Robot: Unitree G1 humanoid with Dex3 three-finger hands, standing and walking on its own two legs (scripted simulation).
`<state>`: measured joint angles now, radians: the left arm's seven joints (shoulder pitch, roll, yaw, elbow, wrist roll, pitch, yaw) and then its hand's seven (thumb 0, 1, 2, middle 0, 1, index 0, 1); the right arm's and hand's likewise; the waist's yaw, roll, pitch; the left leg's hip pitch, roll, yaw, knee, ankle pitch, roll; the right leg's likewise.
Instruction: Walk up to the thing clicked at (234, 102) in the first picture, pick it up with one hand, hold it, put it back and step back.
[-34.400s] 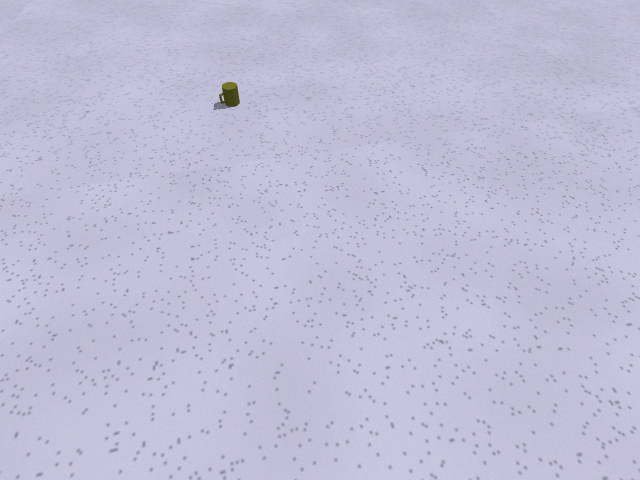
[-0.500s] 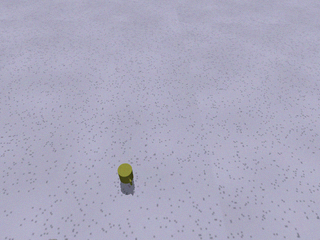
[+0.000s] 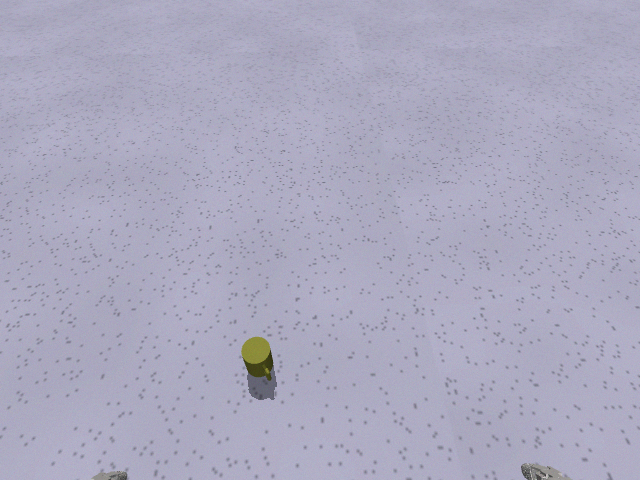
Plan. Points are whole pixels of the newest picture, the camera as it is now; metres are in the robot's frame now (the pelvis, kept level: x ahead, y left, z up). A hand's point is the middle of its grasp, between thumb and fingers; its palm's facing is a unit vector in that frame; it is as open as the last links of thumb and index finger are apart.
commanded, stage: walk up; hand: left
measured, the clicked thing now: (260, 361) +0.56 +0.21 -0.73
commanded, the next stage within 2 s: stand in 0.02 s
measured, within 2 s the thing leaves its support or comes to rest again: neither
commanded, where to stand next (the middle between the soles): +0.19 -0.02 m, yaw +1 degrees
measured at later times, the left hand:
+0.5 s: hand out of the picture +0.08 +0.23 -0.15, palm faces -0.04 -0.94 -0.34, open 7.4 cm
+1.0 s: hand out of the picture +0.08 +0.23 -0.15, palm faces -0.03 -0.94 -0.35, open 7.4 cm
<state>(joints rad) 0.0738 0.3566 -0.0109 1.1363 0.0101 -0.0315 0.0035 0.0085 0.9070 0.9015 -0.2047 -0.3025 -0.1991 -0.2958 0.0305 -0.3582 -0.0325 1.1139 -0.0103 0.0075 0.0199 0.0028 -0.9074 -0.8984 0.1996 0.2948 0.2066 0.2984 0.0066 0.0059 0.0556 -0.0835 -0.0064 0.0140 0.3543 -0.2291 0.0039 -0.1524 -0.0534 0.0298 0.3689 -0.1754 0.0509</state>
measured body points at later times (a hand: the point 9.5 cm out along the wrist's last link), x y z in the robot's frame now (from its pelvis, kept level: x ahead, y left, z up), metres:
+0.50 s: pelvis +0.00 -0.02 +0.00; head +0.01 -0.02 +0.45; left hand +0.08 +0.28 -0.13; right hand +0.07 -0.32 -0.13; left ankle -0.02 +0.12 -0.75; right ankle +0.02 -0.15 -0.75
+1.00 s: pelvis +0.00 -0.02 +0.00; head +0.02 -0.03 +0.45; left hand +0.08 +0.28 -0.13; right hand +0.08 -0.32 -0.13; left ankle -0.02 +0.12 -0.75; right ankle +0.02 -0.15 -0.75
